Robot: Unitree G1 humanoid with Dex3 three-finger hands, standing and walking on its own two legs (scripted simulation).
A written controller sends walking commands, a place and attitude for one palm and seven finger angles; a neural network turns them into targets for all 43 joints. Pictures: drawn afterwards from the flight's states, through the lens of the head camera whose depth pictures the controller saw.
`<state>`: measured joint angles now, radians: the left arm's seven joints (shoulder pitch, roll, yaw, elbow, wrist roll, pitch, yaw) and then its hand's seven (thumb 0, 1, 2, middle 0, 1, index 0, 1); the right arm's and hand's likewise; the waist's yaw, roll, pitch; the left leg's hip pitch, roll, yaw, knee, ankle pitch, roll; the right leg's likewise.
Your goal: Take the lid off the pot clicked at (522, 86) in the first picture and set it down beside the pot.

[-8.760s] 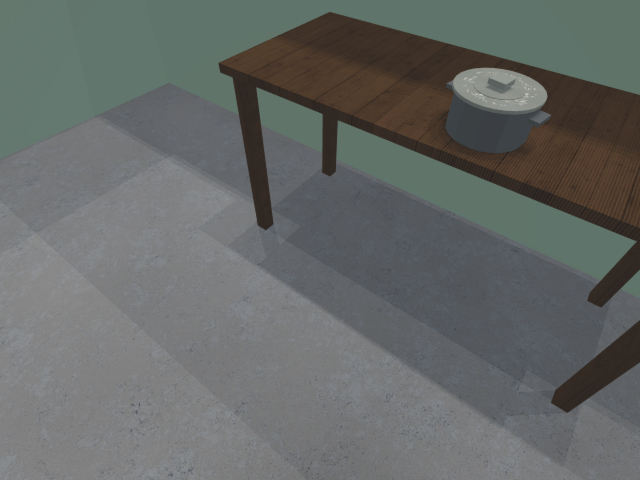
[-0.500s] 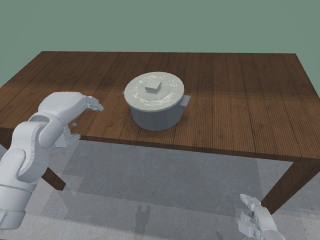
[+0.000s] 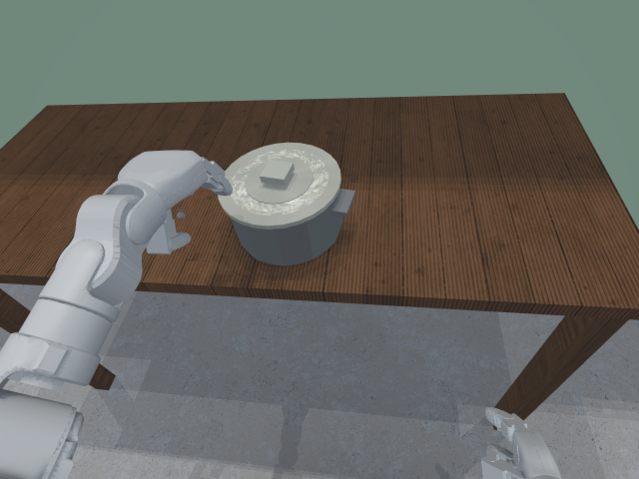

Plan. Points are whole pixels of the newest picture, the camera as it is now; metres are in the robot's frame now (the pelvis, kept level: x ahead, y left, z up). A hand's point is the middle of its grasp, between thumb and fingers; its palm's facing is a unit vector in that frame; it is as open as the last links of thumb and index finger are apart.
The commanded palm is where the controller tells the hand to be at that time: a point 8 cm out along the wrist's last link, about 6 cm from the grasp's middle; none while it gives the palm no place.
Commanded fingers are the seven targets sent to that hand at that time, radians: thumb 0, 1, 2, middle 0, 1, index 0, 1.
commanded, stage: move the open hand above the knob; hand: left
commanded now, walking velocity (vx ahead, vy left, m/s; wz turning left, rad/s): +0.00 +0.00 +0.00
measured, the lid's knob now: (277, 172) +0.54 +0.10 +0.08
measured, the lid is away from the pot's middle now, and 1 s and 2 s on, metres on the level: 0.00 0.00 0.00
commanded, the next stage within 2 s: lower the open fingers around the knob in 1.60 s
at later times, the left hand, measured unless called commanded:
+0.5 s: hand (234, 174) +0.45 +0.13 +0.15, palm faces -0.23 +0.00 -0.97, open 10.2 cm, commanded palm +0.44 +0.13 +0.22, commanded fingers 0.00 -0.33 1.46 -0.83 -0.08 -0.83 -0.08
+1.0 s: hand (270, 146) +0.50 +0.09 +0.16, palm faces -0.27 -0.02 -0.96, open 10.2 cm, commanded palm +0.50 +0.10 +0.22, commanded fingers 0.00 -0.33 1.46 -0.83 -0.08 -0.83 -0.08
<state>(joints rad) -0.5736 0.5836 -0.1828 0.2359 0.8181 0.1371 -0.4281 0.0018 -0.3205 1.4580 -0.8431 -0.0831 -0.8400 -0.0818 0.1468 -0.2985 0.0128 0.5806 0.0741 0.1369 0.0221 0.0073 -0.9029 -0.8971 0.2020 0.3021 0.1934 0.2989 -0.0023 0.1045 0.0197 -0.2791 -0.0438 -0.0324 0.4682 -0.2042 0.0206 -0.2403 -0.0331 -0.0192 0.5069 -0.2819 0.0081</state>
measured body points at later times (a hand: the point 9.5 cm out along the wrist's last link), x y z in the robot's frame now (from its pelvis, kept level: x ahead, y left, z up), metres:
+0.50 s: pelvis +0.01 +0.00 +0.00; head +0.04 -0.04 +0.45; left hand +0.46 +0.13 +0.21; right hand +0.16 -0.24 -0.13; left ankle +0.03 +0.11 -0.74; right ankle -0.01 -0.12 -0.74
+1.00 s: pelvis +0.02 +0.00 +0.00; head +0.05 -0.04 +0.45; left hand +0.51 +0.09 +0.22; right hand +0.10 -0.26 -0.14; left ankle +0.03 +0.11 -0.74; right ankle -0.01 -0.12 -0.74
